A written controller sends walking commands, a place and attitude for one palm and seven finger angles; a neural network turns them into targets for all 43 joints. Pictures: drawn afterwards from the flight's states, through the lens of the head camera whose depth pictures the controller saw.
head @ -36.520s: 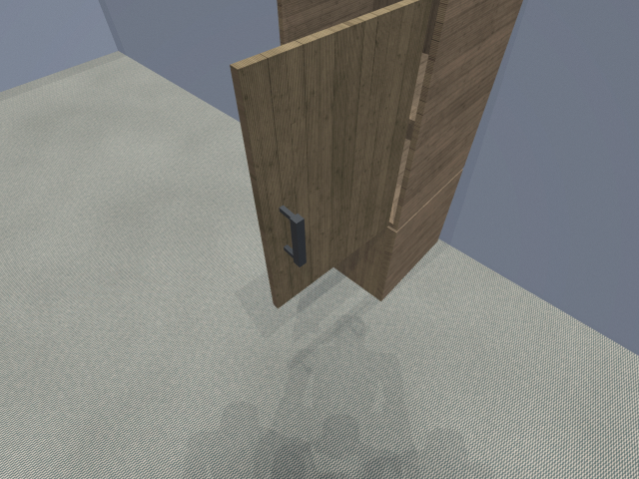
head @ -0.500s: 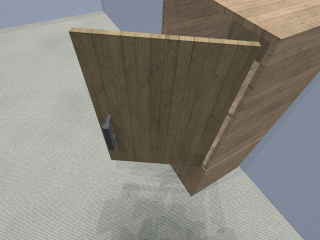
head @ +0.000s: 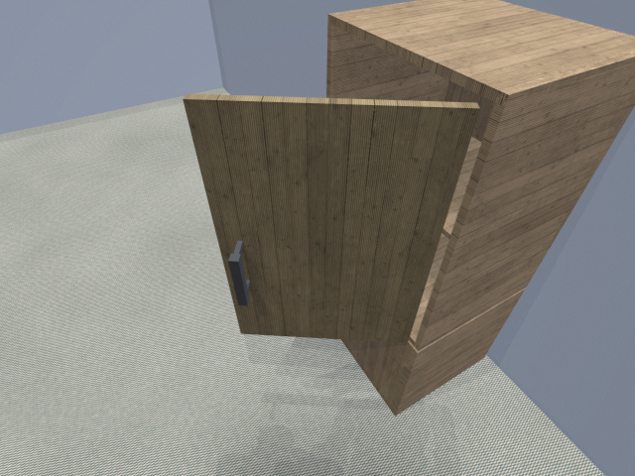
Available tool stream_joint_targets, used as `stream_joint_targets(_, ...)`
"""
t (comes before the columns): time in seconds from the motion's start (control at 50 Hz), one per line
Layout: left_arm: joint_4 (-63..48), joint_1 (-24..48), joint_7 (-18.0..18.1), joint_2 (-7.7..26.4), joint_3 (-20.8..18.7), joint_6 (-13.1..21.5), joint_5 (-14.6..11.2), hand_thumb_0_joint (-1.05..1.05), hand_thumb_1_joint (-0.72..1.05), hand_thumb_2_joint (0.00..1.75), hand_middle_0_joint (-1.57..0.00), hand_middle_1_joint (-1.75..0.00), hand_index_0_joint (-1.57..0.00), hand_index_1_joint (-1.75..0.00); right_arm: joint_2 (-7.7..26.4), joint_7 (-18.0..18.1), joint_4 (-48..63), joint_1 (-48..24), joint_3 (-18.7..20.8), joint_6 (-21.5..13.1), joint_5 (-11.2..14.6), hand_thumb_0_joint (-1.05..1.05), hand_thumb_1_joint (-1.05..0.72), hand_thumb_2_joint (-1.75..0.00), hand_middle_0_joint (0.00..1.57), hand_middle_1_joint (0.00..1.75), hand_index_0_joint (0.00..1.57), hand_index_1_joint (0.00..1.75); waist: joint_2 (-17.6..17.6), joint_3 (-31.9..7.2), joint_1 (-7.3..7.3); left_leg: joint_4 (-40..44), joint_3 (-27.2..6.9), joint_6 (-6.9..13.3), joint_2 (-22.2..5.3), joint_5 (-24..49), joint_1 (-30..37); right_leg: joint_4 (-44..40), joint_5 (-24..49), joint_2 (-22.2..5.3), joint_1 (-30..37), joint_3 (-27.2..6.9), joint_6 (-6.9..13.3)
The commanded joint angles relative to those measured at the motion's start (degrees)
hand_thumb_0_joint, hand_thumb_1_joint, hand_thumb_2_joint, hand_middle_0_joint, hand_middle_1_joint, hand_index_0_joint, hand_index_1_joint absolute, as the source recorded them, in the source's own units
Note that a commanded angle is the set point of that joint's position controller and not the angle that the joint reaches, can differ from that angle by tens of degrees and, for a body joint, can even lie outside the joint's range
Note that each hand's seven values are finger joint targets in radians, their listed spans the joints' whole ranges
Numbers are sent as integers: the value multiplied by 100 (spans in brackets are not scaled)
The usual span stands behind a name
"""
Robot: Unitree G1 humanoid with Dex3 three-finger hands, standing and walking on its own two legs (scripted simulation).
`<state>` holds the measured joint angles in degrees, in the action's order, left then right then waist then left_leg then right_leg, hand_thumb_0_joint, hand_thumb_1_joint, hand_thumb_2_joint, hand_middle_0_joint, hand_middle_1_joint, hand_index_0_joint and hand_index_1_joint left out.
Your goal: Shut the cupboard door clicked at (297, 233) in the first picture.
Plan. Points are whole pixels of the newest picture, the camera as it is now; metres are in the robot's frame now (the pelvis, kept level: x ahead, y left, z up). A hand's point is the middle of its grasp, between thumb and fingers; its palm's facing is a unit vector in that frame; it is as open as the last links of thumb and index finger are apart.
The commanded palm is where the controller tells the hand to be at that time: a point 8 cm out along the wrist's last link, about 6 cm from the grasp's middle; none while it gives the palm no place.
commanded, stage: come to a stop and stand still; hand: left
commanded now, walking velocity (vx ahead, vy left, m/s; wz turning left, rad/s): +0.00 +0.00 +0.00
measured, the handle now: (241, 273) +0.50 +0.18 -0.09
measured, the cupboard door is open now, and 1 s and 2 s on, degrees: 56 56 56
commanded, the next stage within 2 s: look again from close up in 1.42 s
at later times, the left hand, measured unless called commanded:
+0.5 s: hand out of the picture -0.08 +0.15 -0.17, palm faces +0.09 -0.98 -0.15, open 7.4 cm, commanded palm none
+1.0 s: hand out of the picture -0.14 +0.17 -0.19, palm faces +0.13 -0.97 -0.18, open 7.4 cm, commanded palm none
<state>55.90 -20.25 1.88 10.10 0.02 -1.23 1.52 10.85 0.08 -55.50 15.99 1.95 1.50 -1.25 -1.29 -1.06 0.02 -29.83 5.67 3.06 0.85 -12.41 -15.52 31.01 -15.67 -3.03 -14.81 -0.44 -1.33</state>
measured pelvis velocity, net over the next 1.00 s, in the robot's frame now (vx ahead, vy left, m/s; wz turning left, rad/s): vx -0.12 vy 0.00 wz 0.02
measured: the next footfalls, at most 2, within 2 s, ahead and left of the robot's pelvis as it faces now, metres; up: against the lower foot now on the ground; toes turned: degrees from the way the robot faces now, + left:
left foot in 0.96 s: -0.07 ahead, +0.10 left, +0.00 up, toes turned +2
right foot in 1.18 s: -0.09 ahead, -0.11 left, +0.00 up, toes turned +3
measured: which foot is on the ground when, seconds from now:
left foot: down 0.00-0.76, up 0.78-0.94, down 0.96-1.00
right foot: down 0.00-0.98, up 1.00-1.00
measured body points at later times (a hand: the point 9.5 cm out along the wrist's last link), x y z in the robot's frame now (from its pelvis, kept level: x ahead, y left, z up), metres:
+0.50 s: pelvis -0.04 +0.00 +0.00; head -0.06 +0.00 +0.45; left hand -0.09 +0.20 -0.16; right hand -0.04 -0.22 -0.16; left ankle +0.05 +0.08 -0.73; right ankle +0.04 -0.15 -0.73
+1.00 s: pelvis -0.12 +0.00 -0.01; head -0.15 +0.02 +0.44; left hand -0.15 +0.23 -0.17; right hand -0.08 -0.23 -0.15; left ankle -0.11 +0.10 -0.74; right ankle -0.01 -0.12 -0.72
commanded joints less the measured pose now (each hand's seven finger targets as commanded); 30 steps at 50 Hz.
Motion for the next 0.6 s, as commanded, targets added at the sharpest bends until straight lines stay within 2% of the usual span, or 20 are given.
stream_joint_targets(0.0,-241,-170,40,626,-144,154,-18,0,90,90,-20,-30,-20,-30,533,16,199,242,78,-149,17,0,-90,-90,20,30,20,30,198,643,75,1162,-1003,-77,-522,-1656,-291,-974,-1382,-148,-685,-502,315)
stream_joint_targets(0.18,167,-576,28,338,-126,155,-16,0,90,90,-20,-30,-20,-30,491,58,-186,413,63,-164,38,0,-90,-90,20,30,20,30,-32,696,-27,1509,-1232,-71,-617,-2085,-700,-745,-1085,35,-352,-406,296)
stream_joint_targets(0.2,202,-622,25,305,-127,151,-18,0,90,90,-20,-30,-20,-30,504,65,-218,424,69,-166,35,0,-90,-90,20,30,20,30,-124,633,-26,1545,-1266,-74,-625,-2128,-685,-661,-1024,64,-324,-379,290)
stream_joint_targets(0.24,291,-711,18,220,-127,156,-16,0,90,90,-20,-30,-20,-30,488,79,-268,406,85,-168,44,0,-90,-90,20,30,20,30,-90,541,-57,1569,-1276,-66,-661,-2140,-664,-559,-842,98,-239,-346,285)
stream_joint_targets(0.28,339,-748,25,174,-127,150,-7,0,90,90,-20,-30,-20,-30,460,89,-317,379,97,-162,48,0,-90,-90,20,30,20,30,-155,599,-68,1603,-1312,-58,-663,-2261,-772,-511,-809,126,-184,-350,288)
stream_joint_targets(0.34,396,-775,25,131,-121,172,-6,0,90,90,-20,-30,-20,-30,386,94,-355,380,93,-165,53,0,-90,-90,20,30,20,30,85,661,-54,1426,-1258,-78,-581,-2094,-659,-678,-1007,58,-411,-558,330)
stream_joint_targets(0.36,405,-750,28,142,-120,185,-4,0,90,90,-20,-30,-20,-30,347,97,-362,415,92,-154,55,0,-90,-90,20,30,20,30,248,713,-21,1329,-1208,-90,-544,-1963,-585,-779,-1106,40,-524,-617,346)
stream_joint_targets(0.42,371,-660,32,168,-125,199,-12,0,90,90,-20,-30,-20,-30,267,93,-403,487,94,-148,55,0,-90,-90,20,30,20,30,436,731,59,981,-1069,-136,-409,-1716,-342,-1020,-1493,-72,-936,-868,378)
stream_joint_targets(0.48,362,-582,27,179,-145,196,-15,0,90,90,-20,-30,-20,-30,218,101,-423,521,89,-152,51,0,-90,-90,20,30,20,30,423,679,109,804,-1013,-161,-368,-1584,-159,-1061,-1610,-88,-1158,-909,382)
stream_joint_targets(0.54,324,-563,20,136,-175,155,-5,0,90,90,-20,-30,-20,-30,269,109,-413,473,107,-159,35,0,-90,-90,20,30,20,30,179,703,86,1072,-1205,-147,-470,-1961,-340,-770,-1514,68,-1131,-732,326)
stream_joint_targets(0.58,342,-746,12,96,-222,90,25,0,90,90,-20,-30,-20,-30,372,107,-341,291,145,-134,26,0,-90,-90,20,30,20,30,-34,745,-46,1442,-1384,-104,-601,-2547,-883,-316,-1288,268,-719,-454,258)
